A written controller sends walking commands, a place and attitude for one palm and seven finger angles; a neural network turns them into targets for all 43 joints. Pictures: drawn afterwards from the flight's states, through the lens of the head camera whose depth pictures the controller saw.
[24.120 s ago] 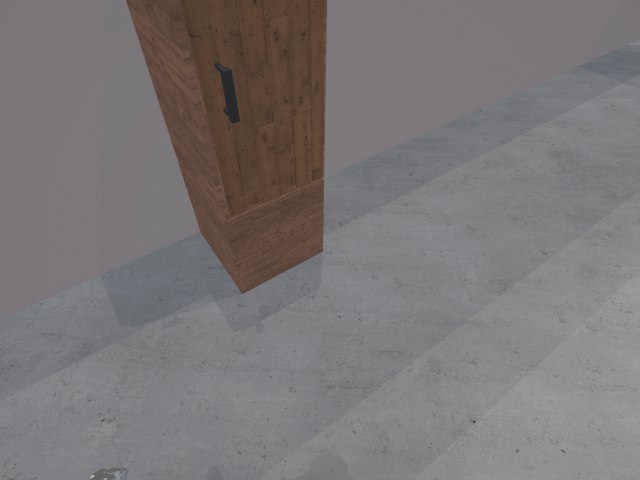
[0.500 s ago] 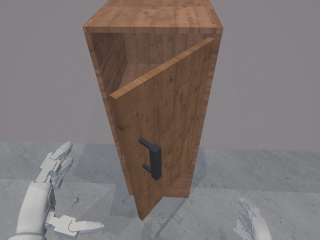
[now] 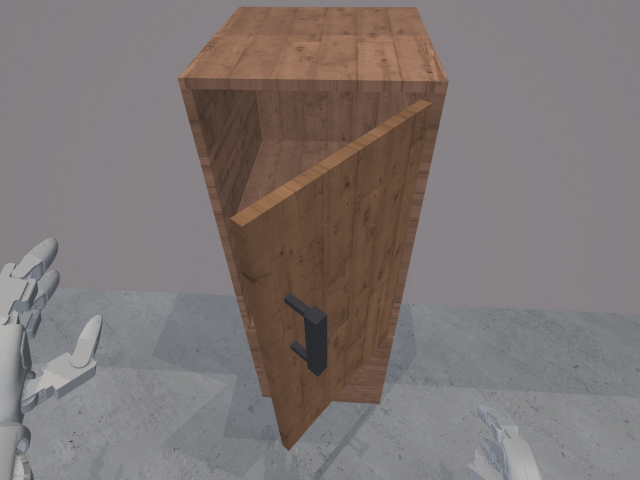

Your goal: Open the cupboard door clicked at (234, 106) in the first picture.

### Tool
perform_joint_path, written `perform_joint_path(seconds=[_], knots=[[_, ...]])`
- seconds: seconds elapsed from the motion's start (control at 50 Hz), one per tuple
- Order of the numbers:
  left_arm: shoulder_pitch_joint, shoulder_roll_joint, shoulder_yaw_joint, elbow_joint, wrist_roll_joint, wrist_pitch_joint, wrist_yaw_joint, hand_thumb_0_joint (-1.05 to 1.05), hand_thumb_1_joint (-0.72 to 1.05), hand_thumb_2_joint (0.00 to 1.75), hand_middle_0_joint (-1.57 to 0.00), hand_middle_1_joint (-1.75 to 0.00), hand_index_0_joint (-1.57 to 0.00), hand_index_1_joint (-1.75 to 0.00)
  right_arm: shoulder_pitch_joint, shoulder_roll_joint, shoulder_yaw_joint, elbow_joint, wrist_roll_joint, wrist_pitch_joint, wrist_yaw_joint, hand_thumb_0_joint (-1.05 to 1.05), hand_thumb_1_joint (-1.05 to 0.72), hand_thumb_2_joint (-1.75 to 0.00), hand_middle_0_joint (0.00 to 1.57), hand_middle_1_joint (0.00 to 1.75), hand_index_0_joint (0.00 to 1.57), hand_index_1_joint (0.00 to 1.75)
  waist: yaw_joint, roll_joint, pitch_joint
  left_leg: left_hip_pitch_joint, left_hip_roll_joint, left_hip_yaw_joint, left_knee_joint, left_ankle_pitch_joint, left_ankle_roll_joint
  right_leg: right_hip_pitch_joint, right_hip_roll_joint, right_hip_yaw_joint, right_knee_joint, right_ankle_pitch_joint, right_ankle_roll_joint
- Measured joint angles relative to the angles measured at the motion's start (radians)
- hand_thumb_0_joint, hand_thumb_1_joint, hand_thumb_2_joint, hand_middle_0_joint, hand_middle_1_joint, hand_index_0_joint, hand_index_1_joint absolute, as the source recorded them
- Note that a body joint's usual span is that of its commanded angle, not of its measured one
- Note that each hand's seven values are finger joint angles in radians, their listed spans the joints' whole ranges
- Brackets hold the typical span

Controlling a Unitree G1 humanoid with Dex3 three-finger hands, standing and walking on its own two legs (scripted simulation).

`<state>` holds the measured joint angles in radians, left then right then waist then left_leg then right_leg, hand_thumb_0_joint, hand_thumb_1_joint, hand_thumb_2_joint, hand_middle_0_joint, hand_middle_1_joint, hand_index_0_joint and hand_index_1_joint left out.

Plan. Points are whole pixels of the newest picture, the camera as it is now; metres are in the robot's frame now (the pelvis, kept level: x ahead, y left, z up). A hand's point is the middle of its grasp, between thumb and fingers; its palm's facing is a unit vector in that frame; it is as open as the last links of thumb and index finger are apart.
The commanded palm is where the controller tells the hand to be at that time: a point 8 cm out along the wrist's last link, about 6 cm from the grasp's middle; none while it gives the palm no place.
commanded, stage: draw the hand back to the body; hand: left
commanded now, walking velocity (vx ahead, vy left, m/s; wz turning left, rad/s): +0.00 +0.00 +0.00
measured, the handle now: (305, 335) +0.29 +0.06 +0.04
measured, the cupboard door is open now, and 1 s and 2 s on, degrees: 52 52 52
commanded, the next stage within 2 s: step back with the hand held close in 0.40 s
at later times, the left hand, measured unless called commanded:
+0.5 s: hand (78, 354) +0.18 +0.25 +0.16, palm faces +0.46 -0.80 -0.38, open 7.4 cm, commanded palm +0.13 +0.29 +0.18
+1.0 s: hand (56, 371) +0.16 +0.26 +0.16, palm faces +0.34 -0.80 -0.50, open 7.4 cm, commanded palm +0.10 +0.31 +0.18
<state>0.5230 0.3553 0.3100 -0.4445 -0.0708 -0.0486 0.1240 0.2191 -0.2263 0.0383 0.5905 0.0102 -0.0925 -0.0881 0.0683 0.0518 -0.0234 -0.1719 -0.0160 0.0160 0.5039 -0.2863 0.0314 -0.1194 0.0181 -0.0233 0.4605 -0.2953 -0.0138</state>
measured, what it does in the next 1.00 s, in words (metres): shifts its weight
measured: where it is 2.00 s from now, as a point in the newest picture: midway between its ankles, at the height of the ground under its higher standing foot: outside the picture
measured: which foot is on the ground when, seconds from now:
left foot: down 0.00-1.00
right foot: down 0.00-1.00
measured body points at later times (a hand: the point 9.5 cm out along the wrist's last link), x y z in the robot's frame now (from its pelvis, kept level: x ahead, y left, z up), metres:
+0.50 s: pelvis -0.01 -0.01 +0.01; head -0.03 -0.03 +0.45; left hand +0.14 +0.29 +0.18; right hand +0.18 -0.23 -0.08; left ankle -0.01 +0.10 -0.74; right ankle -0.03 -0.11 -0.74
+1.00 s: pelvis -0.05 +0.01 +0.00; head -0.04 +0.02 +0.45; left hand +0.13 +0.30 +0.19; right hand +0.11 -0.25 -0.07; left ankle -0.01 +0.10 -0.74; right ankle -0.03 -0.11 -0.74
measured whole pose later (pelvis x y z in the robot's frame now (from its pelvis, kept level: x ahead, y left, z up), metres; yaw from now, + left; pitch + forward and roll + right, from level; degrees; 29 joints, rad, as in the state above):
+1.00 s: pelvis -0.05 +0.01 +0.00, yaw -2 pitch +0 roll -1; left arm 0.57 0.43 0.41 -0.50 -0.05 -0.16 0.13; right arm 0.19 -0.24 -0.02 0.53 0.02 0.02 -0.08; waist -0.01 0.00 0.03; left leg -0.30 0.00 0.06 0.50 -0.20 0.05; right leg -0.26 0.03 0.02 0.46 -0.19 0.00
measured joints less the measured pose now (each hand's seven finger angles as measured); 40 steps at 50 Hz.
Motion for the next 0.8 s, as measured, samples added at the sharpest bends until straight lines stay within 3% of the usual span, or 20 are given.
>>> perform_joint_path(seconds=[0.1,0.22,0.56,0.66,0.8], knots=[[-0.042,0.002,0.04,0.03,-0.007,-0.016,0.003,0.0,0.73,0.83,-0.21,-0.3,-0.2,-0.3,-0.012,-0.007,-0.01,0.016,0.0,0.003,0.004,0.01,-0.9,-0.9,0.2,0.3,0.2,0.3,0.001,0.002,0.011,0.023,0.001,0.0,-0.028,0.016,-0.002,0.021,0.002,0.001,-0.025,0.015,-0.002],[-0.042,-0.02,0.021,0.048,-0.006,-0.017,-0.005,0.01,0.84,0.88,-0.21,-0.3,-0.21,-0.3,-0.015,-0.008,-0.016,0.021,-0.002,0.009,0.009,0.01,-0.91,-0.9,0.2,0.3,0.2,0.3,-0.002,0.002,0.021,0.039,0.004,0.002,-0.052,0.031,-0.005,0.035,0.005,0.002,-0.046,0.029,-0.006],[-0.052,-0.022,0.022,0.058,-0.001,-0.036,-0.01,0.01,0.89,0.9,-0.21,-0.3,-0.21,-0.3,-0.016,0.002,-0.017,0.04,-0.002,0.0,0.009,0.01,-0.91,-0.9,0.2,0.3,0.2,0.3,0.001,0.013,0.036,0.053,0.018,-0.003,-0.07,0.048,-0.015,0.056,0.019,-0.001,-0.078,0.052,-0.015],[-0.047,-0.007,0.065,0.069,0.012,-0.087,-0.011,0.01,0.89,0.9,-0.21,-0.3,-0.21,-0.3,-0.037,-0.008,-0.023,0.016,-0.003,0.039,0.019,0.01,-0.9,-0.9,0.2,0.3,0.2,0.3,-0.022,0.022,0.027,-0.004,0.031,0.003,-0.051,0.048,-0.014,0.01,0.031,0.005,-0.094,0.076,-0.014],[0.015,0.023,0.055,0.025,0.019,-0.089,-0.012,0.01,0.89,0.9,-0.21,-0.3,-0.21,-0.3,-0.05,-0.021,-0.054,-0.023,0.004,0.095,0.014,0.01,-0.91,-0.9,0.2,0.3,0.2,0.3,-0.053,0.002,0.041,-0.052,0.022,0.032,-0.057,0.07,-0.002,-0.061,0.019,0.032,-0.064,0.088,0.001]])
